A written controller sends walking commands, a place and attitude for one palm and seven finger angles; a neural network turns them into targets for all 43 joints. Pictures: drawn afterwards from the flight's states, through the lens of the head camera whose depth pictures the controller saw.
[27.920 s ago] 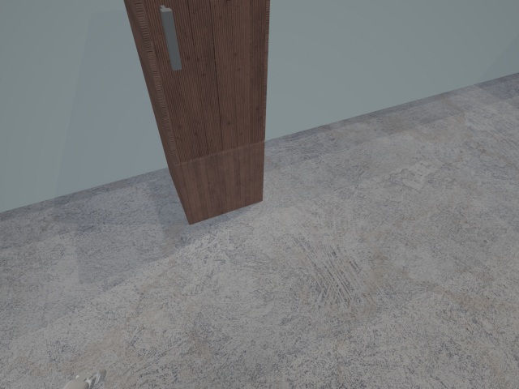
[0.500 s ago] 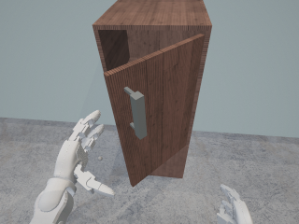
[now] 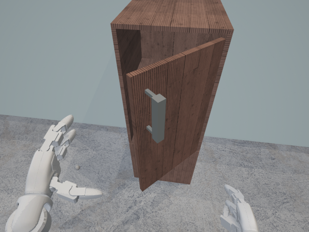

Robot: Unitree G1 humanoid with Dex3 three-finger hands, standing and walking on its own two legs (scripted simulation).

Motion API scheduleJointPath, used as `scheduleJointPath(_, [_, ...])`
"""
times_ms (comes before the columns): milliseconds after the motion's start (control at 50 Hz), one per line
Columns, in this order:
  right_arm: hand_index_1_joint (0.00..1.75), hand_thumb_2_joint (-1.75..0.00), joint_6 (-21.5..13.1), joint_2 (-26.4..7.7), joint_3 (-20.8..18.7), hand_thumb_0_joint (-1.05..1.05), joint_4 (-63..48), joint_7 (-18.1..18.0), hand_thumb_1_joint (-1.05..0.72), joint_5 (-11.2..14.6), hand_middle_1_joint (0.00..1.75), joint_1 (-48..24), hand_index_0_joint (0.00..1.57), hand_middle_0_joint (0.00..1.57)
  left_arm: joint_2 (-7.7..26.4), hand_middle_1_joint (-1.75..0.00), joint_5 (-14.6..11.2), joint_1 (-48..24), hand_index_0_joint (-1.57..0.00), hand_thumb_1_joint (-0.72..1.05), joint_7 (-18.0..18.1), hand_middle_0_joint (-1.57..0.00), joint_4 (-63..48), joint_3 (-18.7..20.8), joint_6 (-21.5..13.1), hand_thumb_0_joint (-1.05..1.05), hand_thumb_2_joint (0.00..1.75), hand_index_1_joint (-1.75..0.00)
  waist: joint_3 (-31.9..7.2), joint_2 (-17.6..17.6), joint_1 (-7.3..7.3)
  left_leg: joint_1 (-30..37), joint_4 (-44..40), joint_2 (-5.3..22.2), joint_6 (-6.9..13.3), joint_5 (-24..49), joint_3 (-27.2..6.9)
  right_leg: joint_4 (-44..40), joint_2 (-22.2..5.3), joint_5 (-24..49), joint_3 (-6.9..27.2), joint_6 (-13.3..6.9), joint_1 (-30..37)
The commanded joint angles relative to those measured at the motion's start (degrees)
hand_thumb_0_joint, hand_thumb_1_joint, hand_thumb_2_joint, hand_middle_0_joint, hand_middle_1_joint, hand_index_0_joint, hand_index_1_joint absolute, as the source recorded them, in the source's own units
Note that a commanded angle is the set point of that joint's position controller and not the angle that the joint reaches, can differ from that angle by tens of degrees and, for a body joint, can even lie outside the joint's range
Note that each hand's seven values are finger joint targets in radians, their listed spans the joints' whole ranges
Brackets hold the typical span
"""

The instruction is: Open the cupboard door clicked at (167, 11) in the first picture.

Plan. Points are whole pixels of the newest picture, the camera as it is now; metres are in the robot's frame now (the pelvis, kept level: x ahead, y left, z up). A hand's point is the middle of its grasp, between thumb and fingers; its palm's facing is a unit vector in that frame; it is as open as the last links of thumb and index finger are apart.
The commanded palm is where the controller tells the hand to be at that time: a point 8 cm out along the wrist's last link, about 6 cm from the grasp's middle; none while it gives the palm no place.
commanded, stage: draw the hand back to the body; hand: left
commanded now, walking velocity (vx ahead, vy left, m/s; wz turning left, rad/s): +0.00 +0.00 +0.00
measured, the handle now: (153, 116) +0.38 +0.05 +0.12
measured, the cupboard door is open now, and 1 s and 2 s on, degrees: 46 46 46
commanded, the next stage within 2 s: step back with the hand held close in 0.94 s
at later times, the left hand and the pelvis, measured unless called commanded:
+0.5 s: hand (43, 154) +0.22 +0.26 +0.15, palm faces +0.38 -0.84 -0.38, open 9.8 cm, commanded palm +0.17 +0.31 +0.17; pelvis +0.02 +0.01 +0.01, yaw -1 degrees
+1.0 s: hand (49, 151) +0.22 +0.25 +0.16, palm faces +0.42 -0.82 -0.39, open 7.4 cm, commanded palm +0.17 +0.29 +0.17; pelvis +0.02 -0.01 +0.01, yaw -1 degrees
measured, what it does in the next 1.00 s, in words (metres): stands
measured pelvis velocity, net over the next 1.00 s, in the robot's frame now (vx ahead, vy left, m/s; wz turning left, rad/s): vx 0.02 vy -0.01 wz -0.02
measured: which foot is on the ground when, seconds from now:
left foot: down 0.00-1.00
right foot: down 0.00-1.00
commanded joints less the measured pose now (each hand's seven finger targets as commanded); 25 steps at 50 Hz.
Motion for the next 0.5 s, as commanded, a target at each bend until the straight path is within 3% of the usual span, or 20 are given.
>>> scheduleJointPath(0, [0.3, -0.9, -2.1, -5.5, -2.4, 0.0, -7.9, -0.2, -0.9, -0.8, 0.3, -7.7, 0.2, 0.2, 7.2, -0.3, 3.2, -7.5, -0.17, -0.05, 5.8, -0.17, -14.1, 4.1, -6.4, 0.0, 0.5, -0.3, -2.0, 2.7, -0.09, 7.2, -8.5, 0.7, -0.2, 2.6, -2.6, -9.0, -1.9, 2.2, 2.2, 0.2, -5.6])
scheduleJointPath(40, [0.3, -0.9, -2.1, -5.7, -2.6, 0.0, -7.4, -0.3, -0.9, -1.0, 0.3, -7.7, 0.2, 0.2, 8.3, -0.3, 4.1, -8.3, -0.17, 0.02, 7.1, -0.17, -15.1, 4.9, -7.2, 0.0, 0.52, -0.3, -3.8, 3.2, -0.12, 9.0, -9.4, 0.9, -0.2, 3.7, -2.8, -9.0, -1.7, 3.3, 2.1, 0.1, -4.3])
scheduleJointPath(60, [0.3, -0.9, -2.1, -6.0, -2.7, 0.0, -7.0, -0.4, -0.9, -1.2, 0.3, -7.7, 0.2, 0.2, 9.1, -0.3, 4.3, -7.3, -0.17, 0.06, 7.5, -0.17, -13.7, 5.7, -7.3, 0.0, 0.54, -0.3, -3.5, 1.2, 0.07, 8.8, -9.8, 1.0, -0.1, 3.8, -2.7, -9.6, -1.6, 3.4, 2.1, 0.2, -3.6])
scheduleJointPath(140, [0.3, -0.9, -1.6, -6.0, -3.1, 0.0, -6.4, -0.2, -0.9, -1.2, 0.3, -7.9, 0.2, 0.2, 8.7, -0.3, 4.7, -5.5, -0.18, 0.2, 8.3, -0.18, -13.5, 6.3, -8.1, 0.0, 0.6, -0.3, -4.9, 1.1, 0.2, 10.3, -11.0, 1.4, -0.3, 7.1, -2.9, -9.3, -1.5, 6.5, 1.9, 0.1, -1.4])
scheduleJointPath(220, [0.3, -0.9, -0.5, -6.4, -3.4, 0.0, -6.1, 0.3, -0.9, -1.2, 0.3, -8.3, 0.2, 0.2, 9.2, -0.3, 4.7, -2.9, -0.18, 0.34, 8.2, -0.18, -11.3, 8.3, -8.2, 0.0, 0.66, -0.3, -2.8, -1.0, 0.66, 9.3, -12.1, 1.9, -0.7, 9.2, -3.4, -9.2, -1.1, 7.8, 1.6, 0.1, -0.3])
scheduleJointPath(360, [0.3, -0.9, 0.5, -6.5, -4.1, 0.0, -5.7, 0.5, -0.9, -0.9, 0.3, -8.2, 0.2, 0.2, 13.3, -0.3, 4.6, -1.9, -0.19, 0.58, 8.4, -0.19, -11.0, 14.3, -8.7, 0.0, 0.76, -0.3, -2.9, 1.8, 1.31, 9.3, -11.7, 2.1, -1.1, 12.1, -2.7, -9.7, -1.1, 10.1, 2.0, 0.0, 1.1])
scheduleJointPath(380, [0.3, -0.9, 0.5, -6.3, -4.1, 0.0, -5.8, 0.7, -0.9, -0.9, 0.3, -8.1, 0.2, 0.2, 12.3, -0.3, 4.4, -2.2, -0.19, 0.62, 8.3, -0.19, -11.8, 13.8, -8.7, 0.0, 0.78, -0.3, -2.9, 2.9, 1.04, 9.3, -11.8, 2.0, -1.3, 12.4, -2.8, -9.5, -1.2, 10.2, 1.9, 0.0, 1.1])
scheduleJointPath(480, [0.3, -0.9, 0.5, -6.6, -4.6, 0.0, -5.5, 0.6, -0.9, -0.7, 0.3, -7.6, 0.2, 0.2, 14.2, -0.3, 4.0, -2.1, -0.2, 0.8, 8.6, -0.2, -11.2, 16.7, -8.6, 0.0, 0.86, -0.3, -3.3, 2.5, 1.02, 10.0, -11.1, 2.1, -1.2, 14.7, -2.4, -9.7, -1.2, 12.1, 2.1, 0.1, 1.0])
